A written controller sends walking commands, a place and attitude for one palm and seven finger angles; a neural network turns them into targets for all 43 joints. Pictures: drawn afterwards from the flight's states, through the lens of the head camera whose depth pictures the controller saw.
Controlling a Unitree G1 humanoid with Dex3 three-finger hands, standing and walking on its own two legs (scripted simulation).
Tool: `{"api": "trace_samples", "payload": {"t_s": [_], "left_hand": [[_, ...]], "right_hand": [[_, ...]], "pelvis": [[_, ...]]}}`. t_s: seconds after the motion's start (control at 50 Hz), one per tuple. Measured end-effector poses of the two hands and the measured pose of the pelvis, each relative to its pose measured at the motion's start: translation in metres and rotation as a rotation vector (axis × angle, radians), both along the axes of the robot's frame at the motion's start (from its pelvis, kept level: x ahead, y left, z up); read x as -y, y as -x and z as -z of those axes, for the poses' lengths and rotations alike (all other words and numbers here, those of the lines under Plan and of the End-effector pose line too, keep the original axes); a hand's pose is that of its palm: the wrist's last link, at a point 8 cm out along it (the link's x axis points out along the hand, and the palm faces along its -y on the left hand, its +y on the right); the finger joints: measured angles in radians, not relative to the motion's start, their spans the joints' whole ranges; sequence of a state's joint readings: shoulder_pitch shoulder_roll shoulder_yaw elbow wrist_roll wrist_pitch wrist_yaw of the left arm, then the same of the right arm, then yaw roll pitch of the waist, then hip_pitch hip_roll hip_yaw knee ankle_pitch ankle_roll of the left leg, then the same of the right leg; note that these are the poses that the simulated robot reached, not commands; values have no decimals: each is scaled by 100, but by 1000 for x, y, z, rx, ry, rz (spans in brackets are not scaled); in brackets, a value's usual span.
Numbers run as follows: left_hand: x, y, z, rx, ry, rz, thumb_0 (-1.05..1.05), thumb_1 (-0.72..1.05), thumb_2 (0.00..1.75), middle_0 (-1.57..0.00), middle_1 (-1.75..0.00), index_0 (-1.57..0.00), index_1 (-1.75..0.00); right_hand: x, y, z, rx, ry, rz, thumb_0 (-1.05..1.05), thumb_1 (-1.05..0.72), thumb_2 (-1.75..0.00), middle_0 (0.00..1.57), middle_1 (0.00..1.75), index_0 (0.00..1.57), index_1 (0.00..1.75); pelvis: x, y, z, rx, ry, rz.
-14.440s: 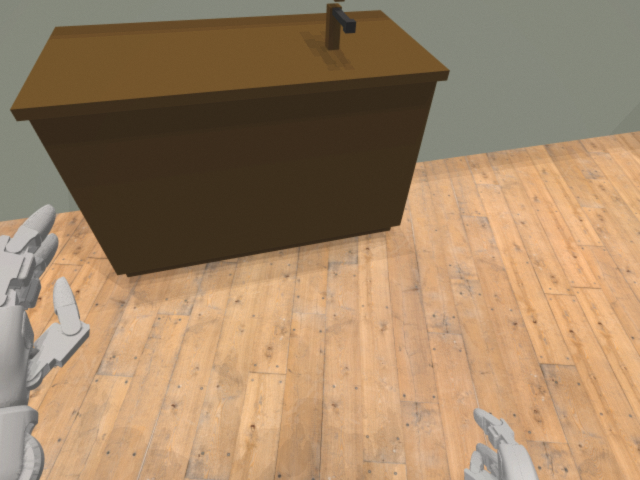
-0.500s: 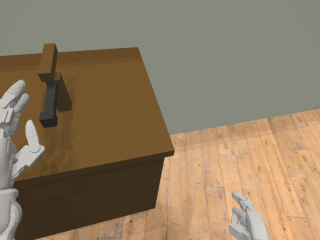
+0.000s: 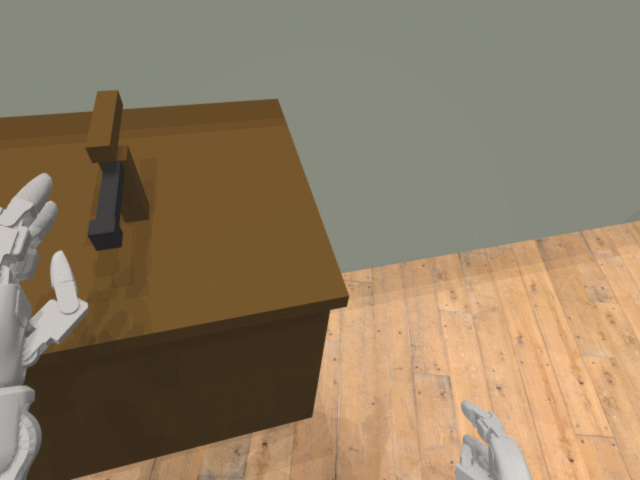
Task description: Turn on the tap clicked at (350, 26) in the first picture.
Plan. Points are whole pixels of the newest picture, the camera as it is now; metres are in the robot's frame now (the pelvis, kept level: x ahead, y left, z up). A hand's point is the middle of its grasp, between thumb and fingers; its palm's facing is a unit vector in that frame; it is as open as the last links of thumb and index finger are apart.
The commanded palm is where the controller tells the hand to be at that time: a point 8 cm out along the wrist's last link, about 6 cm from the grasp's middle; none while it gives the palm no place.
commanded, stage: turn the palm inward beside the body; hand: left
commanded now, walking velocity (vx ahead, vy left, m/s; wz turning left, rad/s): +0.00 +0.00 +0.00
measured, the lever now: (106, 234) +0.34 +0.30 +0.11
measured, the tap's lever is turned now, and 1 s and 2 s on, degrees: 0 0 0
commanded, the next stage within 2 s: none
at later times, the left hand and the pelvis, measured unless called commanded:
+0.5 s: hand (85, 333) +0.19 +0.23 +0.16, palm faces +0.54 -0.79 -0.29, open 7.4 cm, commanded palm +0.14 +0.26 +0.17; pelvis -0.01 -0.05 -0.02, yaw +4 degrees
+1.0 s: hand (94, 331) +0.20 +0.23 +0.15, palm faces +0.51 -0.83 -0.25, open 7.4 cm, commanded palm +0.14 +0.26 +0.17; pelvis +0.02 -0.03 -0.02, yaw +4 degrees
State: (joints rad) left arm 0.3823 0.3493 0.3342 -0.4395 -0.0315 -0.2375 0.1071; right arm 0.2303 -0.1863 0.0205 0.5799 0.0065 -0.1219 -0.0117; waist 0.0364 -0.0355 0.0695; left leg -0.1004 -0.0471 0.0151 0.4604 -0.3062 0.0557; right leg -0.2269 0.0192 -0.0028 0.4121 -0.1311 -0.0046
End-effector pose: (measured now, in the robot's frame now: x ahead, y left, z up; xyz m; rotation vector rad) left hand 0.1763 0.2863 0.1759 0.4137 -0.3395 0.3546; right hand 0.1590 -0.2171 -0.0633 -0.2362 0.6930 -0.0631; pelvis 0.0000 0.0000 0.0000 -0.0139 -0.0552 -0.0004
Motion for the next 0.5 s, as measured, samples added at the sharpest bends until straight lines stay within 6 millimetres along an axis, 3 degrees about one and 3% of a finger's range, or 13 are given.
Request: {"api": "trace_samples", "payload": {"t_s": [0.06,0.12,0.2,0.36,0.5], "left_hand": [[1,1,2,-10,-1,1,1,89,90,-21,-30,-21,-30],[-12,-12,-18,15,-132,-10,1,88,90,-21,-30,-21,-31],[-29,-19,-33,8,9,-58,1,89,90,-21,-30,-21,-31],[16,10,9,-123,70,-36,1,89,90,-21,-30,-20,-30],[20,29,6,-26,57,-186,1,89,90,-21,-30,-21,-31]], "right_hand": [[4,3,-1,0,5,7,1,-90,-90,20,30,20,30],[2,6,5,-15,42,-74,1,-90,-90,20,30,20,30],[9,4,21,-34,-3,-90,1,-90,-90,20,30,20,30],[34,-12,22,17,-15,-49,1,-90,-90,20,30,20,30],[46,-32,24,39,15,-95,1,-90,-90,20,30,20,30]], "pelvis": [[1,1,0,-2,0,3],[6,5,3,-7,-8,-33],[8,4,4,-23,-15,-19],[25,5,10,-39,-31,-25],[46,8,16,-48,-19,-66]]}}
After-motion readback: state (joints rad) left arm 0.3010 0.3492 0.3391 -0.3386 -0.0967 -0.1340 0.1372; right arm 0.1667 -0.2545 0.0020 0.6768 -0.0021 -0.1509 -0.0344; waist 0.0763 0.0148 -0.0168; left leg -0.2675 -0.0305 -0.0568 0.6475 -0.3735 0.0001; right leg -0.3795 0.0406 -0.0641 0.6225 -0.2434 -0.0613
